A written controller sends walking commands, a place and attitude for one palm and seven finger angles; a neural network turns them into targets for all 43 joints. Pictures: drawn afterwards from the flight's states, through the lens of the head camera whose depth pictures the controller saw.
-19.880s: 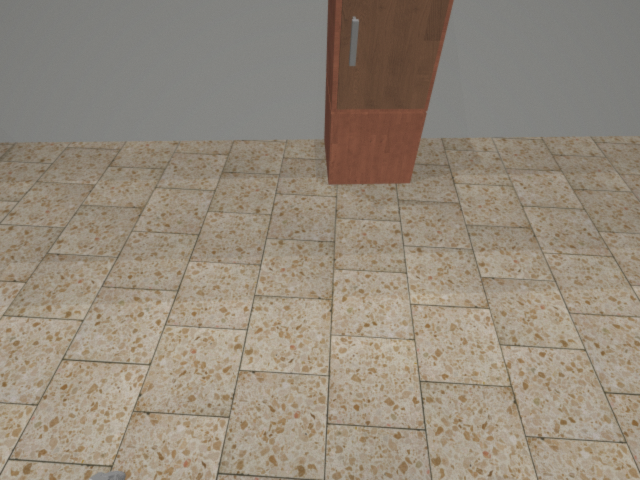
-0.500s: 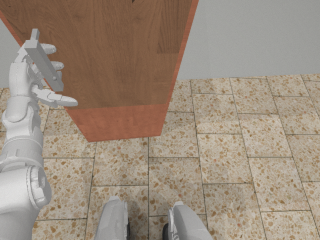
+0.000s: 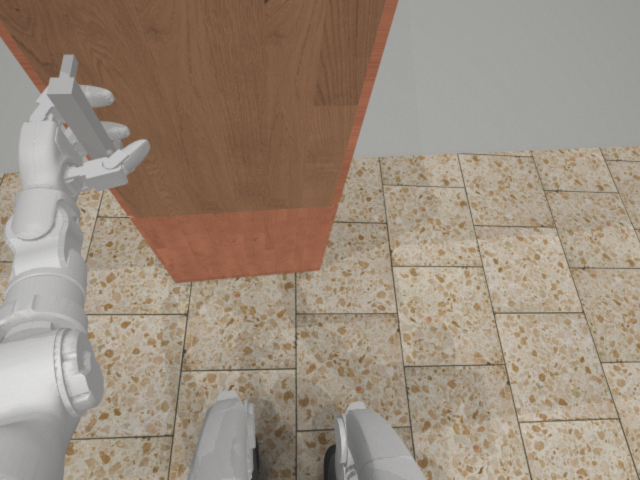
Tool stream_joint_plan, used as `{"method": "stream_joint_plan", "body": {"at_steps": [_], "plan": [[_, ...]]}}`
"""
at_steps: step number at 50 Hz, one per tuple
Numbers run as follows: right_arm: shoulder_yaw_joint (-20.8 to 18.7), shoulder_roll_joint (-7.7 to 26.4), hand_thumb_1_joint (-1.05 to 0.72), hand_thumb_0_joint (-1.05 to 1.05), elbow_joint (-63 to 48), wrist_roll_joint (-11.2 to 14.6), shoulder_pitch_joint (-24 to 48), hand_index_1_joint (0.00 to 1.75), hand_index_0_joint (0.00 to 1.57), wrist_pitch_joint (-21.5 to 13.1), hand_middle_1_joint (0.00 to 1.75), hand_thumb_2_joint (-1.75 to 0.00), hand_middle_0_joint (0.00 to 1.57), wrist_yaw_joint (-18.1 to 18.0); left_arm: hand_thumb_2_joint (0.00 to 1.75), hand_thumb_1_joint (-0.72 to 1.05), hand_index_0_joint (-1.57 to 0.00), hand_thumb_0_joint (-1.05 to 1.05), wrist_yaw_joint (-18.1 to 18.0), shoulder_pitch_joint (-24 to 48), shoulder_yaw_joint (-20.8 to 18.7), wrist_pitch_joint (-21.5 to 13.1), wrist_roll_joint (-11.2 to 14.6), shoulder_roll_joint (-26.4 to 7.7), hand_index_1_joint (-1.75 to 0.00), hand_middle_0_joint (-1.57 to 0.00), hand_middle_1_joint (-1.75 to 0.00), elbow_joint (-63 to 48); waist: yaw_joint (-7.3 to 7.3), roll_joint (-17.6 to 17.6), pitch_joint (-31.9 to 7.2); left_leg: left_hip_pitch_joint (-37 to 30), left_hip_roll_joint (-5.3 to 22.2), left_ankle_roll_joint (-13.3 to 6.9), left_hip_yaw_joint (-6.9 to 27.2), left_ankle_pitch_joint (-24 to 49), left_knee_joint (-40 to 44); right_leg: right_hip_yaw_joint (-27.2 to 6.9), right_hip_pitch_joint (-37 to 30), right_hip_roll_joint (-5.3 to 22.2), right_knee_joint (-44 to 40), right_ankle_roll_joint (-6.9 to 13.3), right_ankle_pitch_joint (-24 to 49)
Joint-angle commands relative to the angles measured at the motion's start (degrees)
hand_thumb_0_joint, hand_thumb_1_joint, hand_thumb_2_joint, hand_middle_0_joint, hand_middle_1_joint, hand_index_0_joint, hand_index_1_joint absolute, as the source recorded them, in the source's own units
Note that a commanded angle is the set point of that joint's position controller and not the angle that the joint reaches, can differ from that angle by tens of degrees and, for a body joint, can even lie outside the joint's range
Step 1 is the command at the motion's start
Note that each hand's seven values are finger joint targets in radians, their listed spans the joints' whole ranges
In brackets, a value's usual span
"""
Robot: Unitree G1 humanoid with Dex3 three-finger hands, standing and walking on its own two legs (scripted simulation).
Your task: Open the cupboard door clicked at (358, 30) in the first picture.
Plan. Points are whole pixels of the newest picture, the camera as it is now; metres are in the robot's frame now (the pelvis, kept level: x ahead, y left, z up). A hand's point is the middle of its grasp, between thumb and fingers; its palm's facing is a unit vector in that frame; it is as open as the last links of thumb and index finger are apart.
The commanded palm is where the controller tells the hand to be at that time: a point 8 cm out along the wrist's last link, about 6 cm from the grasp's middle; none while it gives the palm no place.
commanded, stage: close the thumb around the handle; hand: left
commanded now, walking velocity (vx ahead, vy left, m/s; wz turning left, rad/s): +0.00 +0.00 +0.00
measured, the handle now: (95, 123) +0.53 +0.26 +0.05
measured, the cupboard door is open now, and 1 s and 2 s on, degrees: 0 28 47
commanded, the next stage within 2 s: pull the door open along its arc in 0.26 s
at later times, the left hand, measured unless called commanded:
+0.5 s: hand (115, 156) +0.49 +0.23 +0.05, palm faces +0.10 -0.99 -0.01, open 5.5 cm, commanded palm +0.44 +0.26 +0.05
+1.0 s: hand (170, 266) +0.35 +0.15 +0.06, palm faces +0.40 -0.91 +0.05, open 5.8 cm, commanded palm +0.29 +0.18 +0.05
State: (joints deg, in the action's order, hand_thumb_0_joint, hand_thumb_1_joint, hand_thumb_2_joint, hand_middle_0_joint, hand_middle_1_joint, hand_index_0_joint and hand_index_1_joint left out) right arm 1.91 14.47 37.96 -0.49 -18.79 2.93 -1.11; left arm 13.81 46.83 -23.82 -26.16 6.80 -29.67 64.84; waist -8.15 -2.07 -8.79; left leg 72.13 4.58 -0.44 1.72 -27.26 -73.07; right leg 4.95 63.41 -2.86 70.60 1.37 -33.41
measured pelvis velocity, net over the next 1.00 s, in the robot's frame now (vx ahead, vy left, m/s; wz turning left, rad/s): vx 0.02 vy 0.00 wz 0.03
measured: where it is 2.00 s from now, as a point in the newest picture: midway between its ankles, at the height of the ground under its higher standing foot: outside the picture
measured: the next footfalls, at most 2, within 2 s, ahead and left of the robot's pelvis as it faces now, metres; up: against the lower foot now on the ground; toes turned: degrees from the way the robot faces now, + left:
none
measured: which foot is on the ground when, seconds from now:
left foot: down 0.00-1.00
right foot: down 0.00-1.00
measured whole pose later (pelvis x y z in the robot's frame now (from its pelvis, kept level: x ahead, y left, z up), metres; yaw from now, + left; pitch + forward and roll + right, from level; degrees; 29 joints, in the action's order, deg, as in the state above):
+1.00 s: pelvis +0.02 +0.00 +0.02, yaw +2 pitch +20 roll -2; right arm -1.0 11.8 31.9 -3.1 -11.8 2.9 3.0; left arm -20.3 1.8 -2.0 -26.5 2.3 0.2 19.0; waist -1.0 -1.2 -11.2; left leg 58.9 2.7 -0.3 -0.6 -27.9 -66.8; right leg 2.9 51.4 -1.0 66.4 1.1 -34.8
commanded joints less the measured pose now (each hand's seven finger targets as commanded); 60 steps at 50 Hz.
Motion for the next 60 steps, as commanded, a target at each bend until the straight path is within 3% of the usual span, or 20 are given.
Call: {"method": "stream_joint_plan", "body": {"at_steps": [1, 3, 5, 11, 13, 18, 19, 22, 25, 29, 31, 37, 38, 39, 42, 45, 46, 49, 53, 60], "plan": [[-4.0, 10.6, -0.90, 0.00, -2.6, 0.0, -9.5, 0.30, 0.20, -0.8, 0.30, -0.90, 0.20, -0.6, 0.85, 0.79, -0.39, 0.00, 0.7, 24.5, 0.2, -3.9, 0.8, -11.4, -1.34, -0.39, -1.34, -13.5, -1.43, -9.0, -28.1, -33.1, -1.9, -1.6, 3.2, 18.3, 6.4, -2.8, -2.3, -1.0, -9.8, 0.1, 17.1], [-4.1, 10.8, -0.90, 0.00, -2.8, 0.1, -9.4, 0.30, 0.20, -0.5, 0.30, -0.90, 0.20, -0.5, 0.90, 0.90, -0.40, 0.00, 0.6, 22.4, -1.1, -4.0, 0.8, -12.9, -1.35, -0.40, -1.35, -14.0, -0.53, -8.4, -29.2, -33.2, -1.9, -1.4, 3.0, 18.9, 6.7, -2.9, -3.9, -1.0, -10.0, 0.1, 17.8], [-4.2, 10.6, -0.90, 0.00, -2.6, 0.0, -9.2, 0.30, 0.20, -0.5, 0.30, -0.90, 0.20, -0.4, 0.90, 0.90, -0.40, 0.00, 0.5, 23.3, 0.1, -4.0, 0.8, -11.6, -1.35, -0.40, -1.35, -14.4, -1.22, -8.5, -28.2, -33.5, -1.8, -1.4, 3.1, 18.1, 6.8, -2.8, -2.7, -1.0, -10.2, 0.0, 17.1], [-4.0, 10.8, -0.90, 0.00, -3.0, -0.1, -9.1, 0.30, 0.20, -0.4, 0.30, -0.90, 0.20, -0.5, 0.90, 0.90, -0.40, 0.00, -0.3, 20.6, -3.2, -4.3, 0.7, -14.6, -1.35, -0.40, -1.35, -13.5, -0.07, -7.3, -27.9, -30.9, -2.0, -1.6, 2.5, 18.6, 6.5, -3.3, -5.1, -1.0, -9.8, 0.0, 18.7], [-3.9, 10.4, -0.90, 0.00, -3.1, 0.0, -8.9, 0.30, 0.20, -0.3, 0.30, -0.90, 0.20, -0.4, 0.90, 0.90, -0.40, 0.00, 0.0, 21.0, -1.7, -4.3, 0.7, -12.9, -1.35, -0.40, -1.35, -13.2, -0.51, -7.2, -26.8, -31.0, -2.0, -1.5, 2.4, 18.5, 6.7, -3.1, -5.0, -1.0, -10.0, -0.2, 18.7], [-3.9, 10.5, -0.90, 0.00, -3.5, 0.1, -8.6, 0.30, 0.20, -0.1, 0.30, -0.90, 0.20, -0.4, 0.90, 0.90, -0.40, 0.00, 0.4, 19.6, -3.0, -4.4, 1.0, -14.3, -1.35, -0.40, -1.35, -13.1, -0.10, -6.5, -26.7, -29.6, -2.1, -1.6, 2.0, 18.4, 6.4, -3.4, -6.1, -1.1, -9.8, -0.3, 19.4], [-4.1, 10.3, -0.90, 0.00, -3.6, 0.2, -8.5, 0.30, 0.20, -0.1, 0.30, -0.90, 0.20, -0.3, 0.90, 0.90, -0.40, 0.00, 0.4, 19.9, -1.4, -4.4, 1.3, -11.9, -1.35, -0.40, -1.35, -14.4, -0.35, -6.8, -27.3, -30.4, -2.2, -1.6, 2.0, 18.7, 6.6, -3.5, -6.3, -1.0, -9.9, -0.3, 19.7], [-4.5, 10.3, -0.90, 0.00, -4.1, 0.2, -8.4, 0.30, 0.20, 0.0, 0.30, -0.90, 0.20, -0.1, 0.90, 0.90, -0.40, 0.00, 0.5, 15.0, -2.5, -4.7, 1.7, -12.0, -1.35, -0.40, -1.35, -16.4, 1.38, -8.1, -30.8, -33.7, -2.2, -1.2, 2.0, 22.1, 6.9, -3.2, -7.0, -1.0, -9.5, -0.1, 22.1], [-4.6, 9.9, -0.90, 0.00, -5.1, 0.6, -7.5, 0.30, 0.20, 0.2, 0.30, -0.90, 0.20, 0.3, 0.90, 0.90, -0.40, 0.00, 0.8, 8.7, -1.0, -4.1, 2.6, -8.9, -1.35, -0.40, -1.35, -17.6, 1.88, -5.0, -28.1, -31.6, -2.5, -1.4, 1.1, 20.4, 7.9, -3.2, -9.7, -1.0, -10.6, -0.3, 22.4], [-5.0, 9.5, -0.90, 0.00, -6.7, 1.0, -6.2, 0.30, 0.20, 0.4, 0.30, -0.90, 0.20, 0.8, 0.90, 0.90, -0.40, 0.00, 0.5, 0.1, 0.5, -4.0, 3.5, -5.8, -1.35, -0.40, -1.35, -24.6, 3.60, -5.3, -28.9, -33.5, -2.8, -1.1, 0.7, 22.3, 9.6, -2.9, -12.4, -0.9, -10.8, -0.2, 24.9], [-5.2, 9.3, -0.90, 0.00, -7.6, 1.1, -5.6, 0.30, 0.20, 0.4, 0.30, -0.90, 0.20, 1.0, 0.90, 0.90, -0.40, 0.00, 0.3, -5.9, 1.6, -3.8, 4.3, -3.4, -1.35, -0.40, -1.35, -27.5, 4.05, -3.0, -28.1, -32.8, -3.1, -1.3, 0.3, 22.7, 10.0, -3.1, -14.5, -0.9, -11.2, -0.2, 26.8], [-5.7, 8.4, -0.90, 0.00, -9.9, 1.5, -2.2, 0.30, 0.20, -0.6, 0.30, -0.90, 0.20, 1.7, 0.90, 0.90, -0.40, 0.00, -1.8, -20.6, 7.0, -4.2, 5.9, 4.5, -1.35, -0.40, -1.35, -40.7, 5.57, -3.8, -24.9, -36.3, -3.2, -0.9, -0.1, 24.7, 12.1, -2.2, -15.1, -0.7, -12.1, -0.2, 28.3], [-5.7, 7.0, -0.90, 0.00, -10.1, 1.2, -1.1, 0.30, 0.20, -1.0, 0.30, -0.90, 0.20, 1.6, 0.90, 0.90, -0.40, 0.00, -7.7, -22.5, 3.1, -4.1, 8.7, 7.5, -1.35, -0.40, -1.35, -43.2, 8.43, -2.7, -24.6, -35.6, -3.1, -0.4, -0.4, 24.2, 13.0, -1.5, -16.0, -0.6, -12.3, -0.4, 27.0], [-5.6, 6.7, -0.90, 0.00, -10.4, 0.9, -0.2, 0.30, 0.20, -1.4, 0.30, -0.90, 0.20, 1.8, 0.90, 0.90, -0.40, 0.00, -11.5, -24.6, 7.0, -3.9, 7.8, 11.8, -1.35, -0.40, -1.35, -44.9, 7.24, -3.1, -22.9, -35.5, -3.2, -0.3, -0.7, 23.4, 13.2, -1.5, -15.6, -0.5, -12.5, -0.5, 26.4], [-5.7, 5.7, -0.90, 0.00, -10.7, -0.7, 1.3, 0.30, 0.20, -2.0, 0.30, -0.90, 0.20, 2.6, 0.90, 0.90, -0.40, 0.00, -22.7, -31.1, 10.4, -4.4, 3.6, 17.0, -1.35, -0.40, -1.35, -50.0, 7.92, -0.1, -21.4, -33.9, -3.2, -0.1, -0.6, 23.1, 13.2, -1.1, -16.5, -0.2, -11.6, -0.6, 26.4], [-5.7, 4.9, -0.90, 0.00, -11.7, -2.0, 3.3, 0.30, 0.20, -1.8, 0.30, -0.90, 0.20, 3.8, 0.90, 0.90, -0.40, 0.00, -31.2, -37.1, 16.7, -4.7, -1.9, 23.0, -1.35, -0.40, -1.35, -56.4, 8.39, -1.7, -21.8, -35.3, -3.3, 0.3, -0.5, 24.0, 13.3, -0.8, -16.7, 0.3, -10.8, -0.1, 26.2], [-5.6, 4.9, -0.90, 0.00, -12.2, -2.4, 3.7, 0.30, 0.20, -1.7, 0.30, -0.90, 0.20, 4.0, 0.90, 0.90, -0.40, 0.00, -33.7, -38.5, 18.5, -4.5, -3.8, 24.1, -1.35, -0.40, -1.35, -57.4, 7.95, 0.8, -21.1, -34.3, -3.4, 0.1, -0.1, 23.6, 13.0, -0.8, -17.1, 0.2, -10.7, -0.1, 26.1], [-5.5, 3.9, -0.90, 0.00, -12.7, -3.1, 6.3, 0.30, 0.20, -1.6, 0.30, -0.90, 0.20, 4.2, 0.90, 0.90, -0.40, 0.00, -40.0, -39.2, 24.1, -4.0, -8.2, 29.2, -1.35, -0.40, -1.35, -58.9, 7.18, 2.3, -18.6, -32.4, -3.9, -0.1, -0.2, 18.5, 13.3, -0.9, -17.0, 0.7, -11.6, -0.2, 23.4], [-5.0, 2.5, -0.90, 0.00, -13.4, -3.8, 8.7, 0.30, 0.20, -2.2, 0.30, -0.90, 0.20, 3.6, 0.90, 0.90, -0.40, 0.00, -45.0, -43.1, 29.6, -2.8, -12.6, 34.1, -1.35, -0.40, -1.35, -60.7, 7.20, 3.6, -18.5, -32.0, -4.4, -0.4, -0.2, 15.4, 13.5, -1.3, -17.8, 1.1, -13.1, 0.0, 21.1], [-3.5, 0.4, -0.90, 0.00, -15.8, -3.9, 11.4, 0.30, 0.20, -4.7, 0.30, -0.90, 0.20, 2.5, 0.90, 0.90, -0.40, 0.00, -44.0, -58.5, 37.9, -0.4, -14.7, 39.0, -1.35, -0.40, -1.35, -69.4, 7.75, 3.6, -15.9, -31.3, -4.9, -0.5, -0.7, 14.4, 13.8, -2.5, -20.8, 2.1, -15.1, -0.1, 23.7]]}}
